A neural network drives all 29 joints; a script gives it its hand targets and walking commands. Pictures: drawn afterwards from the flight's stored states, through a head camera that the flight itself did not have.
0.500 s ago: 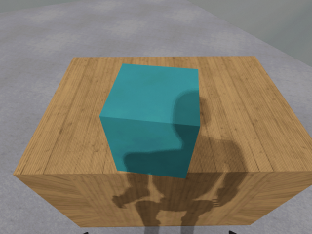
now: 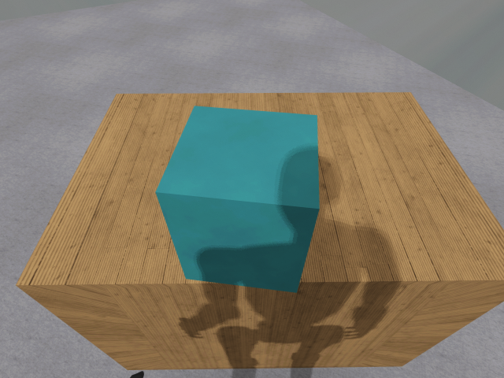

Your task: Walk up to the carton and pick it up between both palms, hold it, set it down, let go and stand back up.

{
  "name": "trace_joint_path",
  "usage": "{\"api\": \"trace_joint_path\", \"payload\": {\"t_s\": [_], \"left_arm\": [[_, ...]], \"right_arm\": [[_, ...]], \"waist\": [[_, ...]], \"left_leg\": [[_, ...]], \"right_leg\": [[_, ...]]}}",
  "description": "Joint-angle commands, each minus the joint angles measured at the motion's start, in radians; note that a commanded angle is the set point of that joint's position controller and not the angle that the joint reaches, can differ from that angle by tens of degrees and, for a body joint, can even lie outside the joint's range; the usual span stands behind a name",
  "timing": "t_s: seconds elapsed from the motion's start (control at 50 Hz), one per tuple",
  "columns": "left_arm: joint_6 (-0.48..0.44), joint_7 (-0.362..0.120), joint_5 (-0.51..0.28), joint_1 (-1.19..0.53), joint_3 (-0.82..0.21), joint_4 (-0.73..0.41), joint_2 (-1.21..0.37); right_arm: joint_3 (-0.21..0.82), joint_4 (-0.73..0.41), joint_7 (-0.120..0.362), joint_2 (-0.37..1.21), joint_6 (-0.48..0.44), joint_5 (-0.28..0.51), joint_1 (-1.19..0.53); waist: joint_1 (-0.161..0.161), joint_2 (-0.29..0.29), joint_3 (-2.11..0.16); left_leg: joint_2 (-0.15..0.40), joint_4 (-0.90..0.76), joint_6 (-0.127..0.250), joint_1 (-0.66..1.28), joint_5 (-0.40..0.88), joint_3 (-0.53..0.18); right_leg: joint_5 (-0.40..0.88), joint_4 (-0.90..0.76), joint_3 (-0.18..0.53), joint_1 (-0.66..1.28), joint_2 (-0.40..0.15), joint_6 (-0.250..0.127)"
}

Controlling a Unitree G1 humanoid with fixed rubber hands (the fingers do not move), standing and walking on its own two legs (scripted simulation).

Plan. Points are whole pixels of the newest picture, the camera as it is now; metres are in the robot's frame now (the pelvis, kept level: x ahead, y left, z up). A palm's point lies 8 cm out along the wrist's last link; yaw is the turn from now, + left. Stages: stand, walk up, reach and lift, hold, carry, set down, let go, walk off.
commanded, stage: walk up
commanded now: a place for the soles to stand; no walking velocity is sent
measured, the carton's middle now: (247, 202) +0.40 +0.02 +0.05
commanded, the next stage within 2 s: none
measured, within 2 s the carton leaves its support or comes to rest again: neither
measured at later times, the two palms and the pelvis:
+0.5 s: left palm out of the picture +0.04 +0.38 -0.12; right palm out of the picture +0.04 -0.10 -0.12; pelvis -0.10 +0.12 -0.03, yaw -5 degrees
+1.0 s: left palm out of the picture +0.06 +0.34 -0.12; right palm out of the picture -0.15 -0.08 -0.08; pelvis -0.10 +0.15 +0.01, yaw -16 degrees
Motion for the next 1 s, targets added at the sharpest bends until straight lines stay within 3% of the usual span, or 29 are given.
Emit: {"api": "trace_joint_path", "payload": {"t_s": [0.0, 0.02, 0.04, 0.06, 0.08, 0.1, 0.14, 0.18, 0.22, 0.26, 0.3, 0.36, 0.38, 0.4, 0.42, 0.44, 0.46, 0.48, 0.5, 0.52, 0.54, 0.56, 0.6, 0.7, 0.74, 0.78, 0.82, 0.9, 0.98], "left_arm": [[-0.012, 0.002, -0.004, 0.03, 0.02, -0.06, 0.076], [-0.012, 0.001, -0.004, 0.028, 0.02, -0.058, 0.079], [-0.02, 0.043, -0.01, 0.051, 0.046, -0.099, 0.128], [-0.022, 0.066, -0.004, 0.122, 0.073, -0.098, 0.203], [-0.021, 0.086, 0.003, 0.155, 0.085, -0.099, 0.216], [-0.022, 0.105, 0.013, 0.142, 0.096, -0.112, 0.209], [-0.018, 0.128, 0.017, 0.079, 0.096, -0.156, 0.174], [-0.019, 0.128, 0.022, 0.069, 0.088, -0.17, 0.139], [-0.019, 0.116, 0.026, 0.042, 0.078, -0.182, 0.126], [-0.02, 0.094, 0.025, -0.009, 0.076, -0.213, 0.144], [-0.016, 0.069, 0.028, -0.062, 0.08, -0.239, 0.173], [0.012, 0.035, 0.029, -0.048, 0.094, -0.247, 0.241], [0.028, 0.024, 0.024, -0.054, 0.097, -0.243, 0.259], [0.046, 0.015, 0.02, -0.04, 0.093, -0.239, 0.252], [0.057, 0.006, 0.013, -0.007, 0.074, -0.23, 0.198], [0.064, 0.002, 0.006, 0.031, 0.044, -0.233, 0.115], [0.069, 0.012, 0.017, -0.049, 0.054, -0.265, 0.132], [0.068, 0.022, 0.034, -0.112, 0.071, -0.284, 0.174], [0.068, 0.022, 0.029, -0.128, 0.074, -0.272, 0.188], [0.069, 0.016, 0.023, -0.098, 0.071, -0.226, 0.179], [0.071, 0.007, 0.016, 0.025, 0.067, -0.165, 0.159], [0.071, 0.0, 0.026, 0.098, 0.064, -0.119, 0.143], [0.064, -0.007, 0.05, 0.108, 0.069, -0.1, 0.15], [0.063, -0.03, 0.064, 0.039, 0.068, -0.124, 0.131], [0.061, -0.045, 0.07, -0.014, 0.068, -0.148, 0.134], [0.058, -0.059, 0.071, -0.025, 0.064, -0.15, 0.127], [0.058, -0.065, 0.069, -0.027, 0.057, -0.15, 0.107], [0.048, -0.07, 0.063, -0.017, 0.043, -0.164, 0.076], [0.028, -0.07, 0.048, -0.026, 0.023, -0.173, 0.039]], "right_arm": [[-0.008, -0.045, -0.001, -0.08, -0.01, -0.002, 0.023], [-0.006, -0.041, -0.001, -0.08, -0.01, 0.001, 0.028], [-0.042, -0.093, 0.008, -0.205, 0.03, -0.016, -0.144], [-0.041, -0.123, 0.009, -0.172, 0.058, -0.029, -0.167], [-0.046, -0.132, 0.008, -0.158, 0.084, -0.044, -0.175], [-0.05, -0.136, 0.004, -0.146, 0.104, -0.049, -0.152], [-0.052, -0.142, 0.009, -0.135, 0.126, -0.036, -0.147], [-0.044, -0.155, 0.019, -0.119, 0.137, -0.03, -0.183], [-0.034, -0.161, 0.029, -0.108, 0.142, -0.019, -0.191], [-0.017, -0.157, 0.031, -0.093, 0.136, -0.003, -0.162], [-0.004, -0.158, 0.031, -0.089, 0.122, 0.007, -0.15], [-0.004, -0.165, 0.029, -0.104, 0.099, 0.006, -0.128], [-0.01, -0.158, 0.025, -0.106, 0.089, 0.007, -0.067], [-0.018, -0.14, 0.021, -0.123, 0.08, 0.001, -0.005], [-0.031, -0.139, 0.015, -0.158, 0.067, -0.017, 0.033], [-0.047, -0.162, 0.014, -0.221, 0.057, -0.029, 0.018], [-0.077, -0.211, 0.003, -0.303, 0.056, -0.011, -0.049], [-0.084, -0.207, -0.013, -0.313, 0.053, 0.008, -0.104], [-0.06, -0.2, -0.021, -0.256, 0.04, 0.016, -0.13], [-0.036, -0.201, -0.022, -0.203, 0.025, 0.01, -0.144], [-0.026, -0.216, -0.021, -0.169, 0.017, -0.003, -0.172], [-0.031, -0.208, -0.018, -0.15, 0.007, -0.003, -0.143], [-0.029, -0.188, -0.012, -0.096, -0.011, 0.0, -0.04], [-0.046, -0.195, -0.039, -0.124, -0.036, -0.03, 0.077], [-0.049, -0.183, -0.048, -0.134, -0.046, -0.032, 0.147], [-0.049, -0.179, -0.056, -0.136, -0.053, -0.032, 0.168], [-0.048, -0.184, -0.058, -0.14, -0.056, -0.033, 0.177], [-0.047, -0.166, -0.05, -0.141, -0.062, -0.035, 0.186], [-0.048, -0.142, -0.031, -0.143, -0.061, -0.03, 0.179]], "waist": [[0.004, 0.009, 0.009], [-0.002, 0.011, 0.014], [0.06, 0.148, 0.09], [0.068, 0.014, 0.059], [0.078, -0.047, 0.05], [0.055, -0.041, -0.006], [0.028, -0.043, -0.067], [0.028, -0.081, -0.125], [0.022, -0.137, -0.147], [0.002, -0.234, -0.176], [-0.01, -0.301, -0.182], [0.012, -0.328, -0.174], [-0.007, -0.314, -0.16], [-0.019, -0.227, -0.123], [-0.031, -0.025, -0.07], [-0.031, 0.288, -0.006], [-0.053, 0.36, 0.104], [-0.051, 0.33, 0.218], [-0.026, 0.262, 0.296], [0.01, 0.173, 0.279], [0.065, 0.163, 0.227], [0.073, 0.158, 0.156], [0.036, 0.136, 0.069], [-0.029, 0.111, -0.027], [-0.068, 0.106, -0.049], [-0.079, 0.116, -0.019], [-0.08, 0.139, 0.017], [-0.056, 0.119, 0.108], [-0.037, 0.14, 0.111]], "left_leg": [[0.118, -0.098, -0.005, -0.132, 0.084, -0.113], [0.117, -0.096, -0.006, -0.129, 0.089, -0.114], [0.055, 0.103, -0.002, -0.23, 0.066, -0.006], [0.021, 0.277, -0.022, -0.313, -0.095, 0.029], [0.017, 0.506, -0.026, -0.369, -0.324, 0.004], [0.041, 0.648, -0.026, -0.406, -0.362, -0.043], [0.061, 0.778, -0.046, -0.413, -0.308, -0.083], [0.05, 0.854, -0.064, -0.402, -0.187, -0.075], [0.038, 0.871, -0.086, -0.434, -0.115, -0.052], [0.058, 0.76, -0.11, -0.418, -0.113, -0.01], [0.086, 0.553, -0.107, -0.315, -0.174, 0.009], [0.09, 0.304, -0.079, -0.188, -0.238, 0.043], [0.086, 0.184, -0.056, -0.129, -0.159, 0.058], [0.063, 0.095, -0.039, -0.08, -0.086, 0.068], [0.087, 0.012, -0.035, -0.102, -0.106, -0.018], [0.245, -0.092, -0.016, -0.181, -0.383, -0.227], [0.42, -0.304, 0.043, -0.42, -0.708, -0.532], [0.47, -0.41, 0.097, -0.577, -0.776, -0.627], [0.436, -0.384, 0.083, -0.559, -0.617, -0.496], [0.35, -0.295, 0.013, -0.475, -0.405, -0.316], [0.285, -0.225, -0.048, -0.357, -0.245, -0.179], [0.252, -0.2, -0.089, -0.292, -0.185, -0.117], [0.249, -0.24, -0.101, -0.231, -0.263, -0.137], [0.335, -0.227, -0.023, 0.157, -0.258, -0.167], [0.374, -0.241, -0.009, 0.252, -0.293, -0.198], [0.39, -0.251, 0.007, 0.269, -0.294, -0.191], [0.392, -0.262, 0.03, 0.223, -0.272, -0.147], [0.407, -0.313, 0.096, 0.055, -0.303, -0.123], [0.36, -0.305, 0.1, -0.037, -0.224, -0.001]], "right_leg": [[0.041, -0.067, 0.12, 0.096, -0.096, -0.007], [0.048, -0.067, 0.125, 0.098, -0.098, -0.009], [0.292, -0.052, 0.261, 0.067, -0.226, -0.036], [0.373, -0.099, 0.416, 0.116, -0.348, -0.114], [0.441, -0.137, 0.524, 0.115, -0.451, -0.197], [0.425, -0.139, 0.539, 0.137, -0.504, -0.246], [0.325, -0.127, 0.411, 0.108, -0.417, -0.207], [0.185, -0.117, 0.294, 0.059, -0.276, -0.125], [0.063, -0.119, 0.237, 0.052, -0.204, -0.085], [-0.033, -0.122, 0.197, 0.032, -0.172, -0.085], [-0.172, -0.134, 0.19, -0.032, -0.153, -0.072], [-0.284, -0.105, 0.265, -0.076, -0.164, -0.07], [-0.317, -0.06, 0.258, -0.099, -0.158, -0.051], [-0.362, 0.013, 0.235, -0.168, -0.119, -0.022], [-0.441, 0.171, 0.206, -0.259, -0.046, 0.013], [-0.552, 0.385, 0.132, -0.416, 0.055, 0.061], [-0.51, 0.588, 0.179, -0.48, 0.122, 0.099], [-0.426, 0.682, 0.239, -0.452, 0.075, 0.107], [-0.344, 0.723, 0.264, -0.444, 0.06, 0.102], [-0.253, 0.73, 0.29, -0.445, 0.07, 0.101], [-0.194, 0.752, 0.275, -0.461, 0.093, 0.104], [-0.161, 0.781, 0.259, -0.428, 0.101, 0.108], [-0.128, 0.81, 0.236, -0.361, 0.105, 0.119], [-0.117, 0.712, 0.215, -0.534, 0.094, 0.132], [-0.138, 0.652, 0.214, -0.562, 0.073, 0.126], [-0.157, 0.601, 0.207, -0.572, 0.054, 0.114], [-0.158, 0.572, 0.184, -0.554, 0.038, 0.11], [-0.139, 0.534, 0.138, -0.498, -0.007, 0.106], [-0.078, 0.423, 0.078, -0.386, -0.032, 0.097]]}}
